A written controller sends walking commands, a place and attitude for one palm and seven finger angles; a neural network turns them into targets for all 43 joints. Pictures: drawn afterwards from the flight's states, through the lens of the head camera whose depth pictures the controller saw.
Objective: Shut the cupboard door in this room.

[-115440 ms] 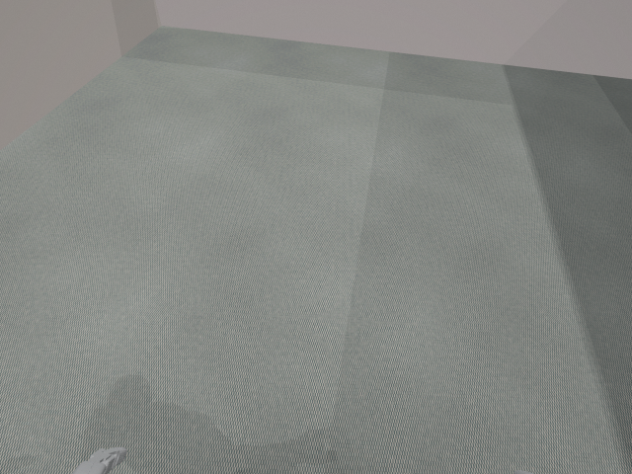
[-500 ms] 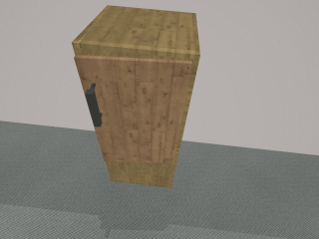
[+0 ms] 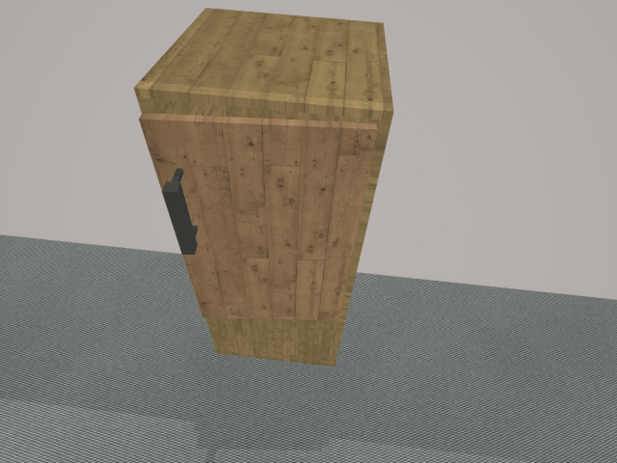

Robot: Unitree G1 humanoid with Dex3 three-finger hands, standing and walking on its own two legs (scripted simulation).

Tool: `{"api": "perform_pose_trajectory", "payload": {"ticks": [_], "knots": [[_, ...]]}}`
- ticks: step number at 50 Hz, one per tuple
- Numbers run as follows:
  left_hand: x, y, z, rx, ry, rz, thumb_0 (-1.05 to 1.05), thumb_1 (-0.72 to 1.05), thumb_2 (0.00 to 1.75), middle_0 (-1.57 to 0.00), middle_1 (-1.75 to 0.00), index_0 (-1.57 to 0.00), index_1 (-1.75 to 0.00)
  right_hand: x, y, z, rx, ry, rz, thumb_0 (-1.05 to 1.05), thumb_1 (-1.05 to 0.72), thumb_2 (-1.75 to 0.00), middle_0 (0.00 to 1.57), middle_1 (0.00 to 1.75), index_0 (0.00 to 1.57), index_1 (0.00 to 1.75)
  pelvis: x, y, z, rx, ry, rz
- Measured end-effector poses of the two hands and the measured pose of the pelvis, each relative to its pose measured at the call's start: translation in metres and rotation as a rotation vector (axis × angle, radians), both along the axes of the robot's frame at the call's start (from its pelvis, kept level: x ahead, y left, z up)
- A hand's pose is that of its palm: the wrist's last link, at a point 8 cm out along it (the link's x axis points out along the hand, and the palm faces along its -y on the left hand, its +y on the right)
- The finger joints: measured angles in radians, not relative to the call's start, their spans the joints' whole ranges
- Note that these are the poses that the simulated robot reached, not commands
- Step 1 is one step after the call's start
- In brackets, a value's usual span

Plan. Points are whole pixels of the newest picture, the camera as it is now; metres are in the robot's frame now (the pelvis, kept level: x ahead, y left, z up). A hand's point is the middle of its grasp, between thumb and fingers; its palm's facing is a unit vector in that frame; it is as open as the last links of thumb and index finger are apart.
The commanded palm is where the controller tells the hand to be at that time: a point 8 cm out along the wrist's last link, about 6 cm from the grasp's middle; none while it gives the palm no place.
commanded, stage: look again from close up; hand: left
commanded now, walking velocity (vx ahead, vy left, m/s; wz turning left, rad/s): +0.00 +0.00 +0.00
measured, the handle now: (184, 212) +0.51 +0.26 +0.00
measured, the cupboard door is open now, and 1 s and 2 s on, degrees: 5 5 5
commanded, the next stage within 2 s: shuffle to correct the standing spot in 0.10 s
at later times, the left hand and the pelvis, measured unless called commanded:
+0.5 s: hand out of the picture +0.03 +0.18 -0.19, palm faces +0.08 -0.98 -0.15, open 7.4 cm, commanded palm none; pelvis +0.05 +0.02 -0.01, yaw +0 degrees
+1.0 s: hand out of the picture +0.12 +0.17 -0.17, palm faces +0.02 -0.96 -0.26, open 7.4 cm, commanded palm none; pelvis +0.06 -0.01 -0.01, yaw -1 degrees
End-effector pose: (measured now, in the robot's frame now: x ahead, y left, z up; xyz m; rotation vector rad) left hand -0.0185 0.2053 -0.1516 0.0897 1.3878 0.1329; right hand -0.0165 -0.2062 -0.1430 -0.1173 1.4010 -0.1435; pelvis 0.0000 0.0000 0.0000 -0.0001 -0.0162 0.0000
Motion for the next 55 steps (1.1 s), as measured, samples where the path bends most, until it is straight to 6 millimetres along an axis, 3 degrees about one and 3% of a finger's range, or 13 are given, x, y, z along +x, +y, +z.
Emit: {"api": "perform_pose_trajectory", "payload": {"ticks": [16,28,37,45,55], "knots": [[0.031,0.010,0.001,0.015,-0.008,-0.013,0.01,0.91,0.89,-0.20,-0.30,-0.20,-0.30,0.026,0.000,0.000,-0.008,0.000,0.004,0.01,-0.91,-0.90,0.20,0.30,0.20,0.30,0.024,0.005,0.000,0.002,-0.005,-0.006],[0.044,0.035,-0.011,0.012,0.060,0.030,0.01,0.90,0.89,-0.20,-0.30,-0.20,-0.30,0.062,0.013,0.000,-0.049,0.000,0.017,0.01,-0.91,-0.90,0.19,0.30,0.19,0.30,0.063,0.026,-0.008,0.001,0.005,-0.008],[0.093,0.046,0.002,0.066,0.013,-0.012,0.01,0.90,0.89,-0.20,-0.30,-0.20,-0.30,0.066,0.029,-0.004,-0.011,0.024,-0.022,0.01,-0.91,-0.90,0.20,0.30,0.20,0.30,0.067,0.025,-0.002,0.018,-0.012,-0.012],[0.126,0.029,0.013,0.114,-0.102,-0.042,0.01,0.91,0.89,-0.20,-0.30,-0.20,-0.30,0.070,0.004,-0.018,0.022,0.019,-0.032,0.02,-0.92,-0.90,0.20,0.30,0.20,0.30,0.062,0.002,-0.005,0.023,-0.016,-0.013],[0.120,-0.004,0.026,0.136,-0.195,-0.070,0.01,0.91,0.89,-0.20,-0.30,-0.20,-0.30,0.089,-0.042,-0.021,0.026,-0.168,-0.009,0.01,-0.91,-0.90,0.19,0.30,0.19,0.30,0.047,-0.027,-0.008,0.030,-0.042,-0.005]]}}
